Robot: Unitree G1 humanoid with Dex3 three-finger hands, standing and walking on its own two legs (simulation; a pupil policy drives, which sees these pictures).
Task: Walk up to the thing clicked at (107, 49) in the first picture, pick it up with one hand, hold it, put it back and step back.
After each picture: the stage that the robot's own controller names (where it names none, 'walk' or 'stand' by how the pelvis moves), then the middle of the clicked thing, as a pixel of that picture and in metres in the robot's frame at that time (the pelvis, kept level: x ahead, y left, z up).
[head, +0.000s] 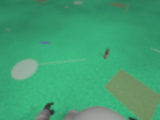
stand; (106, 53) +1.23 -0.28 -0.65
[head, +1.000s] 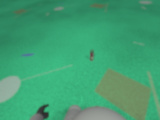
walk; (91, 55) +1.13 +0.08 -0.62
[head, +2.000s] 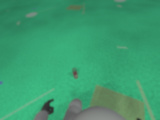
walk; (75, 73) +0.68 +0.30 -0.65
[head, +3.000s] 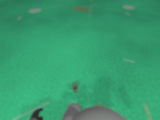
walk; (75, 87) +0.45 +0.21 -0.63
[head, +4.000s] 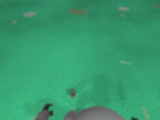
stand; (73, 93) +0.38 +0.21 -0.66
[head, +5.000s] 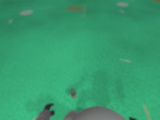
stand; (73, 93) +0.36 +0.21 -0.66
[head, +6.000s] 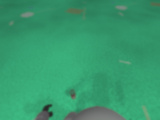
stand; (72, 94) +0.37 +0.21 -0.66
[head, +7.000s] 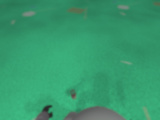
stand; (73, 94) +0.36 +0.20 -0.66
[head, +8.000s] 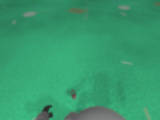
stand; (73, 94) +0.36 +0.20 -0.66
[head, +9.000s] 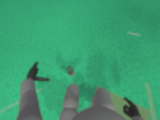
go down; (70, 71) +0.41 +0.20 -0.48
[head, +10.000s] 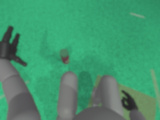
go down; (65, 57) +0.46 +0.23 -0.28
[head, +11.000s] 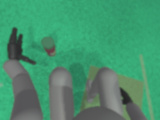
close in; (50, 48) +0.45 +0.26 -0.20
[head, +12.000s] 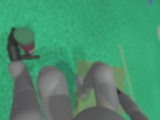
close; (27, 44) +0.44 +0.29 -0.16
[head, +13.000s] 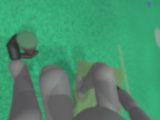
lift; (28, 46) +0.41 +0.29 -0.16
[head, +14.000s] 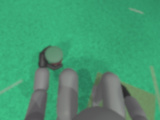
lift; (56, 58) +0.35 +0.25 -0.02
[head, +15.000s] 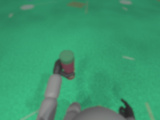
hold; (68, 67) +0.32 +0.15 +0.09
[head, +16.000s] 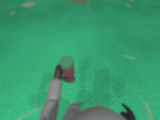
hold; (69, 72) +0.30 +0.16 +0.05
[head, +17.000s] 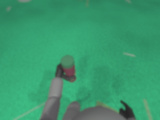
hold; (70, 71) +0.32 +0.16 +0.03
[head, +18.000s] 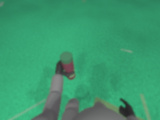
crouch; (69, 67) +0.35 +0.16 +0.00
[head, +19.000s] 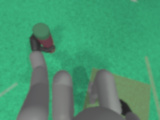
lower; (47, 41) +0.48 +0.24 -0.05
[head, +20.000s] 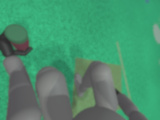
lower; (21, 43) +0.44 +0.30 -0.17
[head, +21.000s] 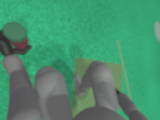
lower; (19, 41) +0.44 +0.30 -0.17
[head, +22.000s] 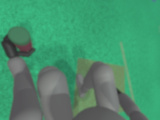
lower; (24, 44) +0.43 +0.30 -0.17
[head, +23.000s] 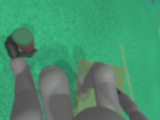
lower; (26, 45) +0.42 +0.30 -0.16
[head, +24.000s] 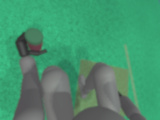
open; (35, 45) +0.43 +0.27 -0.17
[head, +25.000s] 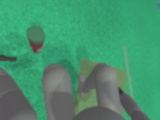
stand; (36, 43) +0.43 +0.28 -0.17
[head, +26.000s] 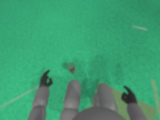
walk; (71, 68) +0.42 +0.20 -0.43
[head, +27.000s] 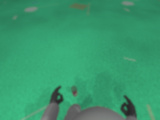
stand; (74, 91) +0.39 +0.18 -0.60
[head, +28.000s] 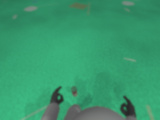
stand; (74, 91) +0.38 +0.18 -0.60
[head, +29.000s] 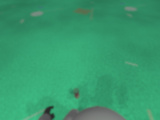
stand; (76, 93) +0.39 +0.17 -0.65
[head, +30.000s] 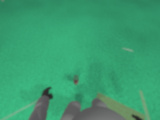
walk; (76, 80) +0.44 +0.13 -0.64
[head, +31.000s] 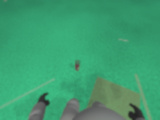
walk; (77, 65) +0.68 +0.19 -0.64
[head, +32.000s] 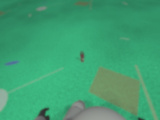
stand; (82, 56) +1.04 +0.26 -0.64
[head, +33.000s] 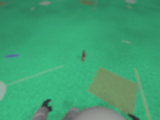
stand; (83, 55) +1.07 +0.17 -0.65
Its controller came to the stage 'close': yes
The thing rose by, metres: 0.68
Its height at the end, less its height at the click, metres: +0.00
